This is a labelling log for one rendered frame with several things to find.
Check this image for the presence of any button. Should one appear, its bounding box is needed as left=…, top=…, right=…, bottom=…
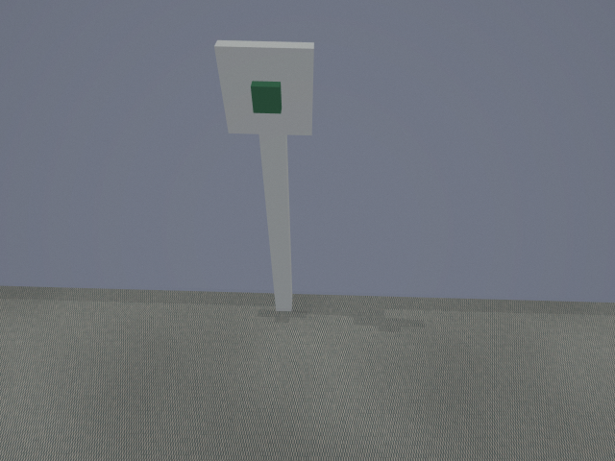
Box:
left=251, top=81, right=282, bottom=113

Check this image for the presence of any panel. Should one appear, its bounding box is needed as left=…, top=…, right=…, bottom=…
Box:
left=214, top=40, right=314, bottom=311

